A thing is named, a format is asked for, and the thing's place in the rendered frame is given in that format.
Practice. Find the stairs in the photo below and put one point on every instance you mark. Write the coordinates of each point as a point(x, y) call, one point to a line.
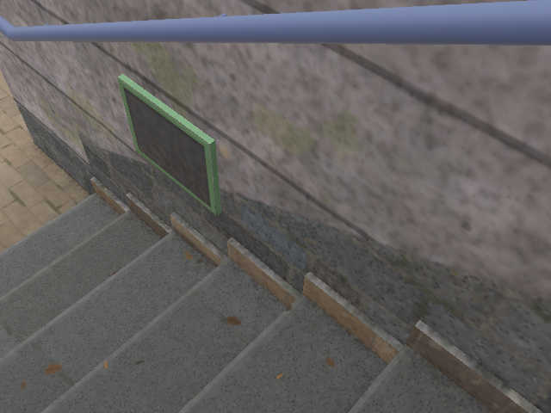
point(99, 314)

